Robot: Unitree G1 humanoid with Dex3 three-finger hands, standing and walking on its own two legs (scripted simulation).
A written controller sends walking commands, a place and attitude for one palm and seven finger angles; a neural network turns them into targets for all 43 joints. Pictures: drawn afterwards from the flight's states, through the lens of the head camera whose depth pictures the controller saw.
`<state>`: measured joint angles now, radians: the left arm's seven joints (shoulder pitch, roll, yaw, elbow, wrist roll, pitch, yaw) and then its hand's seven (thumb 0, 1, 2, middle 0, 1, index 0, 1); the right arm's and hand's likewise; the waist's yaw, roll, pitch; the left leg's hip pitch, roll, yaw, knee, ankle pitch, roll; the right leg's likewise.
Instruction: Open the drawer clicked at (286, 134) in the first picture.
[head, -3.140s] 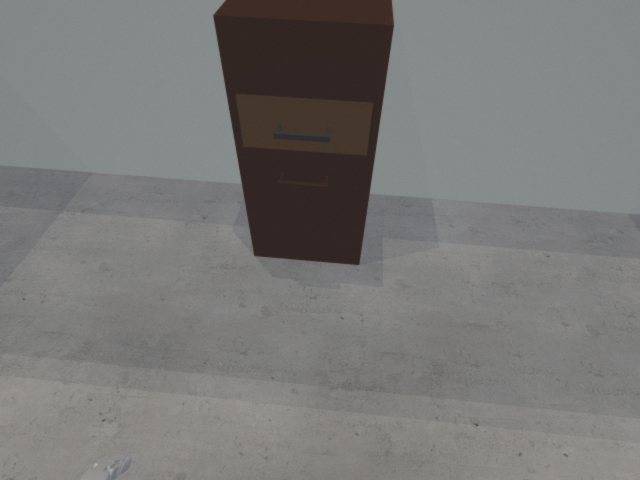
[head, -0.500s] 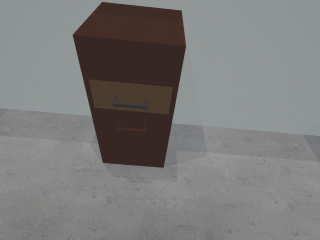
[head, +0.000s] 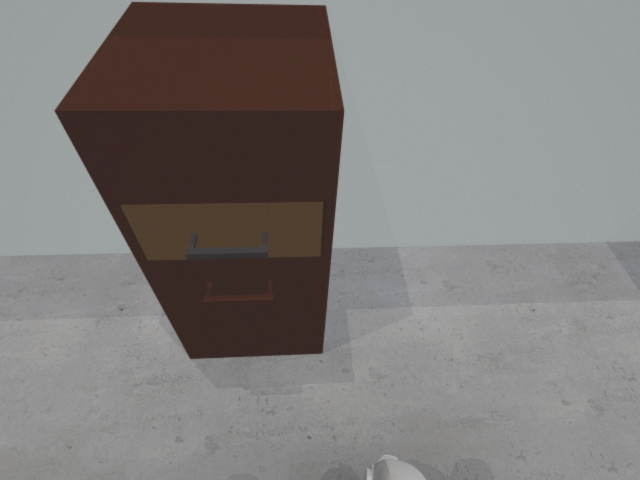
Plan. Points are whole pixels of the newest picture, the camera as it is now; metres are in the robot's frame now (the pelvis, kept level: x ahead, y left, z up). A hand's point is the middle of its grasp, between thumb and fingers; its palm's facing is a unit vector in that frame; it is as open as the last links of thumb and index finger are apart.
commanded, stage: come to a stop and stand still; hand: left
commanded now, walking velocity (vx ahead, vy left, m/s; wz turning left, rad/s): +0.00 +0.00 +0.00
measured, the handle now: (228, 245) +0.57 +0.19 -0.15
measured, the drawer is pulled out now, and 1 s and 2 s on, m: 0.00 0.00 0.00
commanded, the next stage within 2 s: look again from close up in 1.50 s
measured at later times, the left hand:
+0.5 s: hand out of the picture +0.09 +0.19 -0.17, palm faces +0.10 -0.96 -0.26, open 7.3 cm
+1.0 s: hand out of the picture -0.05 +0.19 -0.17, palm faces +0.04 -0.98 -0.21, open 7.4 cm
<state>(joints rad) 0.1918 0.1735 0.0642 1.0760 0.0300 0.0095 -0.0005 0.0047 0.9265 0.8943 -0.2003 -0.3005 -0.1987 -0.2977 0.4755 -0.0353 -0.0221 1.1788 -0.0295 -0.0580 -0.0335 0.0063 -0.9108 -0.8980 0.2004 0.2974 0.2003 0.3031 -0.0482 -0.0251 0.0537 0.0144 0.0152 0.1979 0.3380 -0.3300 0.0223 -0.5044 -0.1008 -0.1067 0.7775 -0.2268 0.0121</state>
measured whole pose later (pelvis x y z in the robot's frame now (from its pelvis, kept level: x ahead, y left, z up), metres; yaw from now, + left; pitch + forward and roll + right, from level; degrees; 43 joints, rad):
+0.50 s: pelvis +0.02 -0.01 -0.01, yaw +2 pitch -1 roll +1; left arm 0.15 0.18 0.06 0.99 0.04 0.03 0.03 -0.01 0.91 0.89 -0.21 -0.30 -0.21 -0.30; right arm 0.12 -0.22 -0.08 0.98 -0.02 0.05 -0.01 0.00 -0.92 -0.90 0.19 0.30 0.19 0.30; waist 0.03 0.01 0.06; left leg -0.36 0.04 0.02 0.86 -0.44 -0.04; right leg -0.37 -0.08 -0.15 0.49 -0.10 -0.04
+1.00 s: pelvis -0.03 +0.02 +0.00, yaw +1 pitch -1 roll +1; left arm 0.30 0.13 0.00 1.14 0.01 0.01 0.03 0.00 0.91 0.89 -0.20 -0.30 -0.20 -0.30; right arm 0.28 -0.16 -0.02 1.12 0.00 0.01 -0.04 0.01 -0.92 -0.90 0.20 0.30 0.20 0.30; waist -0.01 0.03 0.03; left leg -0.21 -0.01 0.07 0.42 -0.19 0.02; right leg -0.13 -0.01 -0.03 0.44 -0.29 -0.01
